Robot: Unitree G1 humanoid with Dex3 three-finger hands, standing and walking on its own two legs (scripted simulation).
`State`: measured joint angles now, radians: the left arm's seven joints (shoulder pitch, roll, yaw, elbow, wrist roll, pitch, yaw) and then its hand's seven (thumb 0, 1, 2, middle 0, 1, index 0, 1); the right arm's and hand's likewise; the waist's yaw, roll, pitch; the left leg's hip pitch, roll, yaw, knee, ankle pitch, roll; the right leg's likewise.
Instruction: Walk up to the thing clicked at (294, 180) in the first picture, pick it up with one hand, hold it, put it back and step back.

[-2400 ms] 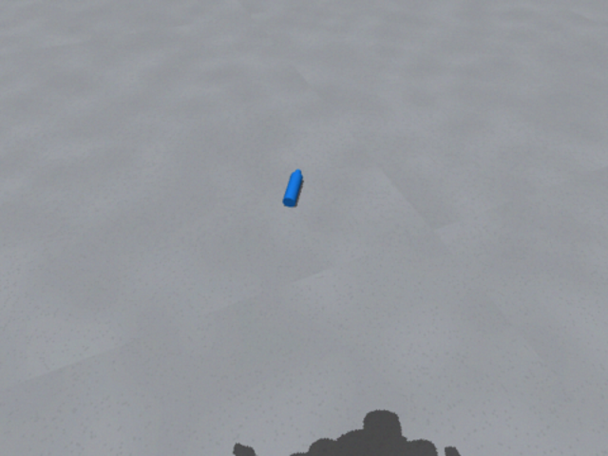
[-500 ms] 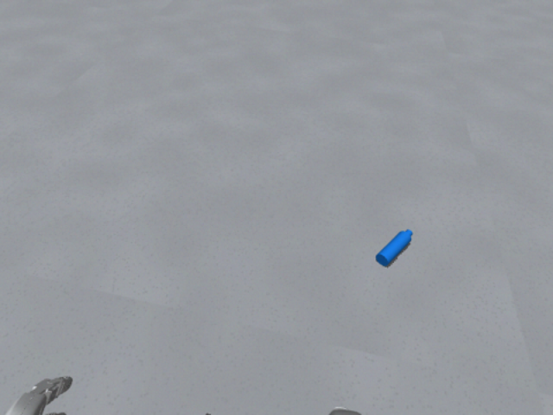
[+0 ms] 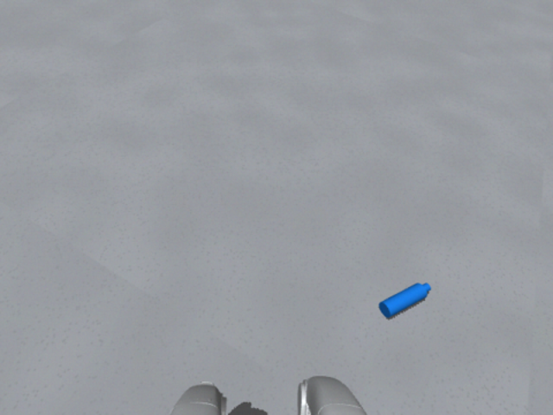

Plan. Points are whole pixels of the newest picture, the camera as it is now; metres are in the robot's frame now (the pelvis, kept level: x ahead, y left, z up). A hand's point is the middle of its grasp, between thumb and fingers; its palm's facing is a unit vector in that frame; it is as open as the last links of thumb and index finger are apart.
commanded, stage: walk up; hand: left
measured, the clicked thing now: (406, 298) +0.59 -0.52 -0.71
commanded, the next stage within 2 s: none
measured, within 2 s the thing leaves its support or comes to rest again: neither
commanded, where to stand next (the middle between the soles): +0.38 -0.85 m, yaw +30 degrees
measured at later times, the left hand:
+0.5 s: hand out of the picture +0.10 +0.02 -0.12, palm faces +0.23 -0.90 -0.38, open 7.4 cm
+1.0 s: hand (405, 367) +0.22 -0.22 -0.15, palm faces +0.28 -0.88 -0.37, open 7.4 cm
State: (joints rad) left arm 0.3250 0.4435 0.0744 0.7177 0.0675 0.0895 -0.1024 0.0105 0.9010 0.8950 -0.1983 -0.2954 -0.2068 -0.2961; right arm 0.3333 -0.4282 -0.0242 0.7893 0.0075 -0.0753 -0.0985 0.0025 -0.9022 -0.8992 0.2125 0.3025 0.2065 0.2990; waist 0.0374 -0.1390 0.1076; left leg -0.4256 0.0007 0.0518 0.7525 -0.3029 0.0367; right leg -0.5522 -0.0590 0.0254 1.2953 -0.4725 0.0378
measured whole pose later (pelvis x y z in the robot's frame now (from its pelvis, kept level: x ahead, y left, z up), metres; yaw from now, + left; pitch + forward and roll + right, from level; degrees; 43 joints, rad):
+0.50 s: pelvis +0.13 -0.27 +0.02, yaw +14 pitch -1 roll +1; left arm 0.31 0.44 0.11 0.71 0.07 0.07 -0.07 0.00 0.90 0.89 -0.20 -0.30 -0.21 -0.30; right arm 0.34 -0.46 -0.04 0.92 -0.01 -0.08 -0.09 0.01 -0.91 -0.90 0.21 0.30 0.20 0.30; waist 0.08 -0.05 0.10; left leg -0.52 -0.02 0.13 0.87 -0.35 0.08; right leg -0.28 0.01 -0.18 0.68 -0.40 -0.11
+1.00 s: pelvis +0.22 -0.51 -0.02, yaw +21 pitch -1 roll +0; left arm 0.21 0.43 0.06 0.73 0.05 0.08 -0.07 0.00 0.90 0.89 -0.20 -0.30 -0.21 -0.30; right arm 0.28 -0.53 -0.08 0.96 -0.01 -0.03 -0.13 0.01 -0.90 -0.90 0.21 0.30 0.20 0.30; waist 0.01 -0.02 0.09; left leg -0.63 0.04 -0.09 1.23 -0.53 0.05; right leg -0.47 -0.05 -0.01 0.93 -0.44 0.02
